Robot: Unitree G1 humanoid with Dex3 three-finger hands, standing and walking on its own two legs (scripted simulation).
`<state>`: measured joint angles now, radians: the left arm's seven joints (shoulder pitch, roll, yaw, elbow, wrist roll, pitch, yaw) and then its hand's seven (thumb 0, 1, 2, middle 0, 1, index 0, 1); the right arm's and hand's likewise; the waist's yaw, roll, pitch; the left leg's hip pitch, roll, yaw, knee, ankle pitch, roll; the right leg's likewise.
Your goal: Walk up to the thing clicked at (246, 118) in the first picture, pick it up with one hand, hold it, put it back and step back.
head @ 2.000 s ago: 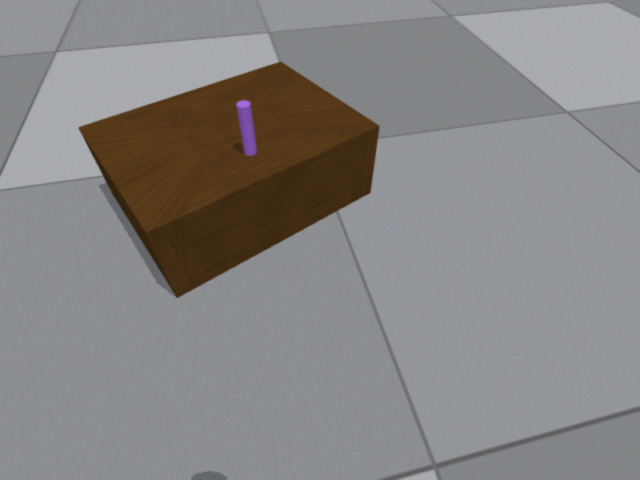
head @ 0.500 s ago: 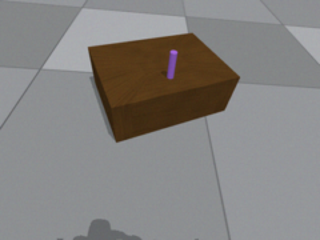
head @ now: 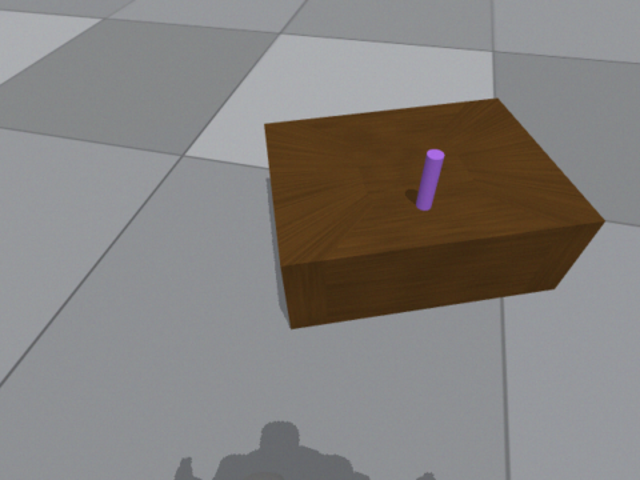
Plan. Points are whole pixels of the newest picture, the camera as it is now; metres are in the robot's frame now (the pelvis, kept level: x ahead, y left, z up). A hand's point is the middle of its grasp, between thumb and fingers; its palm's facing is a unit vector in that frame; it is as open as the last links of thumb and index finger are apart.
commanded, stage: walk up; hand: right
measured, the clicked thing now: (429, 181) +0.97 -0.26 -0.31
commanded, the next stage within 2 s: none
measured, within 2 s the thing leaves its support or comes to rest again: neither
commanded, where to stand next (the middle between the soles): +0.46 -0.13 m, yaw +10 degrees
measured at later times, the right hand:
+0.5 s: hand (588, 422) +0.25 -0.35 -0.12, palm faces -0.09 +0.88 -0.47, open 7.4 cm
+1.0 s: hand (564, 307) +0.43 -0.38 -0.13, palm faces -0.16 +0.88 -0.45, open 7.4 cm
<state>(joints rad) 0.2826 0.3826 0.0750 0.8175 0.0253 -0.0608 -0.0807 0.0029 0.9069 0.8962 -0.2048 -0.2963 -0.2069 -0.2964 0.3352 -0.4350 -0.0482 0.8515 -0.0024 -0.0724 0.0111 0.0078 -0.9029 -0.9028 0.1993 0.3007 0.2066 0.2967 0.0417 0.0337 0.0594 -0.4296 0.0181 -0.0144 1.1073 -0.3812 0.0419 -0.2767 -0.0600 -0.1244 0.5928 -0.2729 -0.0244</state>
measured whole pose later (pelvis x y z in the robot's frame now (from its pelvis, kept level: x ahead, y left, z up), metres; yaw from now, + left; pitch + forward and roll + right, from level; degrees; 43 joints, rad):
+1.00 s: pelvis +0.32 -0.12 -0.01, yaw +8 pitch -3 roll +1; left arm 0.33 0.42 0.03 0.86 0.01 0.02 -0.05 0.01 0.91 0.90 -0.20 -0.30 -0.21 -0.30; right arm 0.30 -0.40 -0.04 0.84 -0.01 -0.11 0.00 0.00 -0.90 -0.90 0.20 0.30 0.21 0.30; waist 0.01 -0.07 0.09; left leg -0.37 -0.01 0.08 0.68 -0.27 0.05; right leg -0.39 -0.05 -0.02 1.06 -0.51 -0.03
